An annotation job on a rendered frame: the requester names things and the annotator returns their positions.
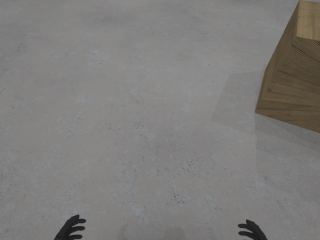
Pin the robot left hand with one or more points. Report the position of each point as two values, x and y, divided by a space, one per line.
67 229

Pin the robot right hand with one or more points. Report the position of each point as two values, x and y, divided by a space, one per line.
256 234

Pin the pedestal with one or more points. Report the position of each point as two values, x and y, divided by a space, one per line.
290 89

